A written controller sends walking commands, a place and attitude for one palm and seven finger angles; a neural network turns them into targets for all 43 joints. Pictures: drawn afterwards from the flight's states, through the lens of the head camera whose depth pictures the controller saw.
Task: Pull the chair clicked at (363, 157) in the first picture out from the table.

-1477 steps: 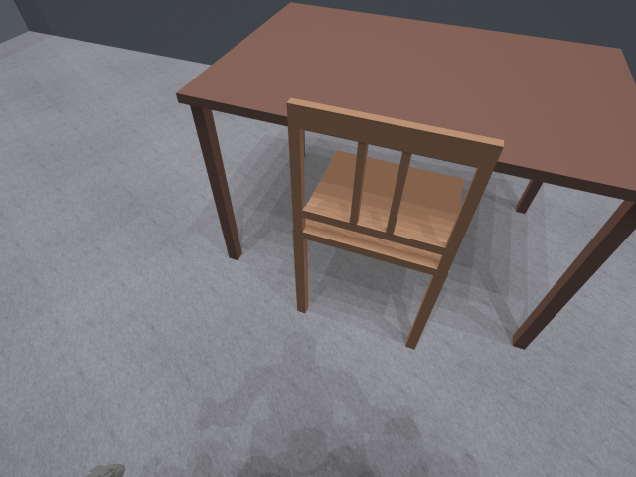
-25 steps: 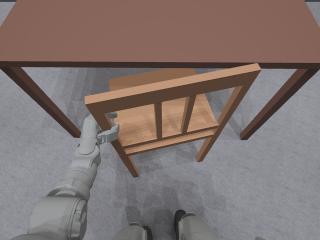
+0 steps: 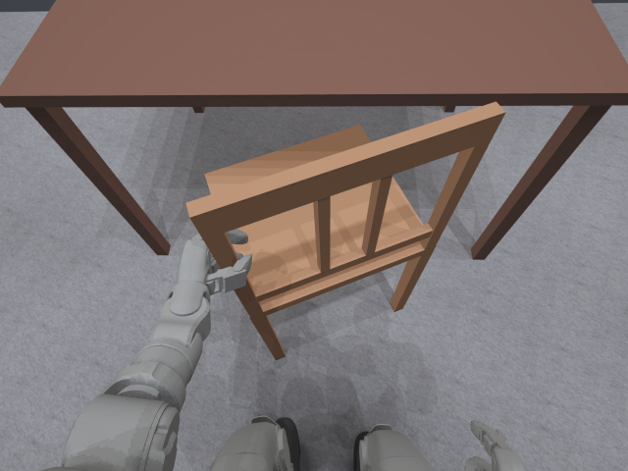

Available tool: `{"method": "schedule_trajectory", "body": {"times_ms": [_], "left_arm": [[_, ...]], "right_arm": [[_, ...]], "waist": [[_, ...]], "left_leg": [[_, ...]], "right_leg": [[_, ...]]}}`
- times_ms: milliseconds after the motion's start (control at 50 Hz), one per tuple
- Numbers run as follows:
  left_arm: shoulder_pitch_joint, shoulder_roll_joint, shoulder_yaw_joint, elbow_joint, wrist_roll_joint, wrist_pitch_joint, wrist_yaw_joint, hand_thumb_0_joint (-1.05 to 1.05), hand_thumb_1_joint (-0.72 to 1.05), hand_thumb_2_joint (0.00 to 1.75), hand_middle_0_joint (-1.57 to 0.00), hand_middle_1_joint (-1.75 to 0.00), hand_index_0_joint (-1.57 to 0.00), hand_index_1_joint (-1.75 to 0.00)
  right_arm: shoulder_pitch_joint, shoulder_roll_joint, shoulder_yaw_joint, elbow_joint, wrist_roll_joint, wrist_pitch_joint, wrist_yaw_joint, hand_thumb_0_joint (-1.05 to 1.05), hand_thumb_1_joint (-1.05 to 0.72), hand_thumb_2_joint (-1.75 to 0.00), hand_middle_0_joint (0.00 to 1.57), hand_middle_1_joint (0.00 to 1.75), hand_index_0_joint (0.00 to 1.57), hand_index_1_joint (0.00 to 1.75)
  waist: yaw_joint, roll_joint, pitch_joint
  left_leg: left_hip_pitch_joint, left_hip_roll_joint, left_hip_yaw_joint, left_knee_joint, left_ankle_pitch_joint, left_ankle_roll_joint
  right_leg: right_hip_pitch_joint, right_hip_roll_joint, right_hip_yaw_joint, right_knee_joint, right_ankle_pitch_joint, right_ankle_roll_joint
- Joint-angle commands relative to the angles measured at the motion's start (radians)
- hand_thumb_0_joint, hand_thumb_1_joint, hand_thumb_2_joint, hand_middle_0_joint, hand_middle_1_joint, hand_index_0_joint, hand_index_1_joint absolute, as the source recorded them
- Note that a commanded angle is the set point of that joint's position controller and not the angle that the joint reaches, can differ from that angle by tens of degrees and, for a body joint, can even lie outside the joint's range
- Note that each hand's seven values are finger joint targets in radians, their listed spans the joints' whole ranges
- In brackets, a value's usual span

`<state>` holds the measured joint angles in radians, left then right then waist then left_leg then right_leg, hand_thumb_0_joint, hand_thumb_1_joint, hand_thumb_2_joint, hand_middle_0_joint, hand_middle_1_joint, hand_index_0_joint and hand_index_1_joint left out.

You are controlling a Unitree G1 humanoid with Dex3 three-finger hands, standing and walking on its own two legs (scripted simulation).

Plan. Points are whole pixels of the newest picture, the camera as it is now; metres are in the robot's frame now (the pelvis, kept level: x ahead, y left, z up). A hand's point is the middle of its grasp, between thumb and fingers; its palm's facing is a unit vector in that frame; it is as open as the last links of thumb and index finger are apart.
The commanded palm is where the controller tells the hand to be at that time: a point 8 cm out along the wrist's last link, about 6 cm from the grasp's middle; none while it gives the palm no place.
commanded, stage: step backward, pulling the chair out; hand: left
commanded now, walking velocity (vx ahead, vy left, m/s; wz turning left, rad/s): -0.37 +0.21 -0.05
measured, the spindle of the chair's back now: (322, 236) +0.46 +0.00 -0.10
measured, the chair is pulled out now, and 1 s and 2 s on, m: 0.15 0.30 0.48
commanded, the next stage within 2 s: stop walking, hand still on the chair in 1.62 s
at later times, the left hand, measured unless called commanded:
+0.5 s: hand (233, 321) +0.30 +0.12 -0.06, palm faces -0.09 -0.98 -0.19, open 5.8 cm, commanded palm +0.30 +0.17 -0.05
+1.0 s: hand (223, 396) +0.21 +0.12 -0.05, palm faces -0.11 -0.97 -0.20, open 5.7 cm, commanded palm +0.21 +0.18 -0.05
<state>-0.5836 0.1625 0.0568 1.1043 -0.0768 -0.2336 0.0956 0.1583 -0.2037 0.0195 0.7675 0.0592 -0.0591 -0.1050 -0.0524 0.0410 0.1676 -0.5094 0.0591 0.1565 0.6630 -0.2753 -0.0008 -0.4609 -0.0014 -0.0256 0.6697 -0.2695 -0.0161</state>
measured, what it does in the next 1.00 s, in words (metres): walks backwards: left foot, then right foot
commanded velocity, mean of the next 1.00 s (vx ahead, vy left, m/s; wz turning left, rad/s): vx -0.38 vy -0.06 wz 0.02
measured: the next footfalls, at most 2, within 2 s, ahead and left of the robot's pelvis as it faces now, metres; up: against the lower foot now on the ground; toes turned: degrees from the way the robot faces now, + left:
left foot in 0.20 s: +0.00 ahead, +0.19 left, +0.00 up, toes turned +2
right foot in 0.74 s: -0.01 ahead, -0.09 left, +0.00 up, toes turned -6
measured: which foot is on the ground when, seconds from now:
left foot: down 0.00-0.00, up 0.02-0.18, down 0.20-0.82, up 0.84-0.98, down 1.00-1.00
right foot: down 0.00-0.66, up 0.68-0.72, down 0.74-1.00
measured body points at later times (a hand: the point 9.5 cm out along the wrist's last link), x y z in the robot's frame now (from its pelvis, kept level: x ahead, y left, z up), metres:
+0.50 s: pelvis -0.09 +0.03 +0.00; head +0.01 +0.01 +0.44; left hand +0.30 +0.17 -0.04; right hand -0.03 -0.22 -0.14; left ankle -0.04 +0.19 -0.72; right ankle -0.01 -0.09 -0.72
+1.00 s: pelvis -0.17 +0.04 +0.00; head -0.09 +0.03 +0.44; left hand +0.21 +0.18 -0.04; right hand -0.10 -0.23 -0.13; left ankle -0.19 +0.18 -0.72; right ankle -0.05 -0.09 -0.72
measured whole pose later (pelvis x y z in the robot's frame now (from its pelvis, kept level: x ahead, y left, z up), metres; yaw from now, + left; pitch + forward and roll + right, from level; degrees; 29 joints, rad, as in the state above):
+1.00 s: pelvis -0.17 +0.04 +0.00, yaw -2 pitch +2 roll +1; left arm -0.57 0.14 0.02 1.11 0.00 -0.22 0.10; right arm 0.22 -0.27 0.00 0.79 0.04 -0.10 -0.10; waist -0.09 0.00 0.13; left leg -0.35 0.02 0.00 0.71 -0.45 -0.03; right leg -0.53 -0.06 -0.04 0.60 -0.11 0.01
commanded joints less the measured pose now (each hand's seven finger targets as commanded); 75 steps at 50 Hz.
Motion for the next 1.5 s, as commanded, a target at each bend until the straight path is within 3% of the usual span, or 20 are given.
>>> {"method": "schedule_trajectory", "body": {"times_ms": [0,100,200,240,300,400,460,540,600,660,740,800,860,960,1040,1120,1220,1340,1420,1480], "left_arm": [[-0.316,0.251,-0.002,-0.206,0.060,-0.029,0.018,0.00,0.90,0.90,-0.50,-1.45,-0.50,-1.45],[-0.308,0.220,-0.003,-0.228,0.052,0.017,0.009,0.00,0.90,0.90,-0.50,-1.45,-0.50,-1.45],[-0.337,0.135,-0.058,-0.275,0.049,0.011,-0.008,0.00,0.90,0.90,-0.50,-1.45,-0.50,-1.45],[-0.376,0.096,-0.077,-0.321,0.062,-0.008,-0.016,0.00,0.90,0.90,-0.50,-1.45,-0.50,-1.45],[-0.342,0.092,-0.056,-0.299,0.069,-0.025,-0.016,0.00,0.90,0.90,-0.50,-1.45,-0.50,-1.45],[-0.319,0.202,0.004,-0.264,0.085,-0.069,-0.007,0.00,0.90,0.90,-0.50,-1.45,-0.50,-1.45],[-0.260,0.223,0.011,-0.205,0.082,-0.060,-0.003,0.00,0.90,0.90,-0.50,-1.45,-0.50,-1.45],[-0.281,0.201,0.002,-0.216,0.077,-0.045,0.001,0.00,0.90,0.90,-0.50,-1.45,-0.50,-1.45],[-0.305,0.130,-0.047,-0.258,0.073,-0.066,0.000,0.00,0.90,0.90,-0.50,-1.45,-0.50,-1.45],[-0.352,0.127,-0.051,-0.290,0.072,-0.074,-0.006,0.00,0.90,0.90,-0.50,-1.45,-0.50,-1.45],[-0.353,0.147,-0.046,-0.248,0.093,-0.084,-0.013,0.00,0.90,0.90,-0.50,-1.45,-0.50,-1.45],[-0.293,0.218,-0.015,-0.204,0.092,-0.067,0.011,0.00,0.90,0.90,-0.50,-1.45,-0.50,-1.45],[-0.292,0.193,-0.001,-0.172,0.087,-0.047,0.006,0.00,0.90,0.90,-0.50,-1.45,-0.50,-1.45],[-0.263,0.159,-0.022,-0.142,0.072,-0.023,0.005,0.00,0.90,0.90,-0.50,-1.45,-0.50,-1.45],[-0.433,0.092,-0.078,-0.301,0.083,-0.050,-0.015,0.00,0.90,0.90,-0.50,-1.45,-0.50,-1.45],[-0.401,0.087,-0.055,-0.243,0.096,-0.063,-0.014,0.00,0.90,0.90,-0.50,-1.45,-0.50,-1.45],[-0.352,0.202,-0.011,-0.193,0.084,-0.064,-0.008,0.00,0.90,0.90,-0.50,-1.45,-0.50,-1.45],[-0.271,0.176,-0.025,-0.220,0.063,-0.003,-0.010,0.00,0.90,0.90,-0.50,-1.45,-0.50,-1.45],[-0.346,0.099,-0.075,-0.322,0.070,-0.027,-0.018,0.00,0.90,0.90,-0.50,-1.45,-0.50,-1.45],[-0.345,0.101,-0.067,-0.301,0.072,-0.030,-0.019,0.00,0.90,0.90,-0.50,-1.45,-0.50,-1.45]], "right_arm": [[0.080,-0.185,-0.060,-0.049,0.003,-0.039,-0.011,0.00,-0.90,-0.90,0.20,0.30,0.20,0.30],[0.100,-0.187,-0.053,-0.037,0.001,-0.026,-0.013,0.00,-0.90,-0.90,0.20,0.30,0.20,0.30],[0.128,-0.198,-0.086,-0.090,-0.007,-0.009,-0.020,0.00,-0.90,-0.90,0.20,0.30,0.20,0.30],[0.096,-0.192,-0.086,-0.124,-0.028,0.007,-0.014,0.00,-0.90,-0.90,0.20,0.30,0.20,0.30],[0.104,-0.186,-0.089,-0.139,-0.033,0.015,0.012,0.00,-0.90,-0.90,0.20,0.30,0.20,0.30],[0.146,-0.181,-0.102,-0.102,-0.022,0.004,0.004,0.00,-0.90,-0.90,0.20,0.30,0.20,0.30],[0.117,-0.163,-0.085,-0.091,-0.019,-0.008,-0.006,0.00,-0.90,-0.90,0.20,0.30,0.20,0.30],[0.114,-0.166,-0.060,-0.072,-0.025,-0.023,-0.013,0.00,-0.90,-0.90,0.20,0.30,0.20,0.30],[0.058,-0.183,-0.066,-0.127,-0.033,-0.017,-0.010,0.00,-0.90,-0.90,0.20,0.30,0.20,0.30],[0.086,-0.180,-0.070,-0.128,-0.029,-0.018,0.000,0.00,-0.90,-0.90,0.20,0.30,0.20,0.30],[0.112,-0.176,-0.077,-0.103,-0.028,-0.033,0.000,0.00,-0.90,-0.90,0.20,0.30,0.20,0.30],[0.107,-0.149,-0.085,-0.095,-0.016,-0.033,0.002,0.00,-0.90,-0.90,0.20,0.30,0.20,0.30],[0.091,-0.135,-0.056,-0.067,-0.025,-0.051,0.009,0.00,-0.90,-0.90,0.20,0.30,0.20,0.30],[0.172,-0.170,-0.045,-0.031,-0.020,-0.072,-0.009,0.00,-0.90,-0.90,0.20,0.30,0.20,0.30],[0.092,-0.176,-0.056,-0.102,-0.056,-0.047,-0.006,0.00,-0.90,-0.90,0.20,0.30,0.20,0.30],[0.163,-0.183,-0.079,-0.071,-0.042,-0.036,0.024,0.00,-0.90,-0.90,0.20,0.30,0.20,0.30],[0.143,-0.180,-0.081,-0.056,-0.024,-0.030,-0.002,0.00,-0.90,-0.90,0.20,0.30,0.20,0.30],[0.124,-0.178,-0.053,-0.078,-0.023,-0.015,-0.019,0.00,-0.90,-0.90,0.20,0.30,0.20,0.30],[0.054,-0.180,-0.059,-0.152,-0.042,0.015,-0.007,0.00,-0.90,-0.90,0.20,0.30,0.20,0.30],[0.115,-0.177,-0.070,-0.135,-0.034,0.016,0.005,0.00,-0.90,-0.90,0.20,0.30,0.20,0.30]], "waist": [[0.023,-0.176,-0.510],[0.001,-0.180,-0.550],[-0.003,0.017,-0.555],[-0.003,0.185,-0.553],[0.010,0.166,-0.454],[-0.022,-0.079,-0.574],[0.001,-0.179,-0.552],[-0.019,-0.144,-0.533],[0.001,0.151,-0.433],[-0.005,0.171,-0.418],[-0.016,0.033,-0.378],[0.007,-0.237,-0.423],[0.020,-0.219,-0.447],[-0.001,-0.188,-0.453],[0.005,0.323,-0.437],[-0.009,0.037,-0.487],[-0.008,-0.123,-0.593],[-0.012,-0.163,-0.548],[0.008,0.193,-0.427],[0.005,0.078,-0.453]], "left_leg": [[0.094,-0.007,-0.219,0.170,-0.217,-0.045],[0.164,-0.015,-0.211,-0.030,-0.113,-0.044],[0.319,0.137,-0.154,-0.219,0.338,0.010],[0.296,0.195,-0.225,-0.217,0.453,0.040],[0.260,0.251,-0.255,-0.182,0.503,0.075],[0.240,0.116,-0.138,-0.017,0.313,-0.031],[0.171,0.010,-0.167,0.129,-0.225,-0.046],[0.256,0.026,-0.169,-0.069,-0.087,-0.023],[0.080,0.230,-0.332,-0.310,-0.049,0.085],[0.073,0.287,-0.351,-0.279,-0.001,0.139],[0.096,0.166,-0.241,-0.117,0.046,0.057],[0.208,-0.028,-0.131,0.252,-0.230,-0.027],[0.138,-0.030,-0.212,0.344,-0.241,-0.036],[0.250,-0.004,-0.155,-0.194,-0.094,-0.022],[0.227,0.271,-0.373,-0.281,0.378,0.108],[0.480,0.242,-0.304,-0.002,0.934,0.058],[0.174,0.037,-0.189,0.098,0.005,-0.055],[0.235,0.033,-0.192,-0.143,-0.015,-0.030],[0.119,0.251,-0.341,-0.309,0.191,0.095],[0.294,0.247,-0.317,-0.157,0.477,0.102]], "right_leg": [[0.264,-0.403,0.398,-0.266,0.548,-0.116],[0.357,-0.333,0.229,-0.167,0.702,-0.070],[0.267,-0.121,0.056,-0.056,0.410,0.049],[0.226,-0.077,0.020,0.083,0.261,0.045],[0.170,-0.049,0.020,0.081,0.010,0.023],[0.326,-0.182,0.151,-0.110,0.635,-0.016],[0.273,-0.313,0.251,-0.255,0.472,-0.085],[0.201,-0.239,0.128,-0.212,0.314,-0.023],[0.181,-0.051,0.020,0.075,-0.085,0.035],[0.196,-0.022,0.018,0.180,-0.106,0.030],[0.233,-0.078,0.078,-0.090,0.082,0.009],[-0.024,-0.320,0.349,-0.448,-0.449,-0.086],[0.138,-0.334,0.286,-0.348,-0.005,-0.127],[0.226,-0.247,0.157,-0.222,0.208,-0.031],[0.114,-0.078,0.036,0.207,-0.016,0.036],[0.178,-0.067,0.040,-0.093,0.250,-0.001],[0.460,-0.308,0.233,-0.152,0.903,-0.103],[0.361,-0.257,0.121,-0.166,0.540,-0.038],[0.233,-0.051,0.009,0.118,-0.043,0.033],[0.213,-0.044,0.028,-0.021,0.054,0.026]]}}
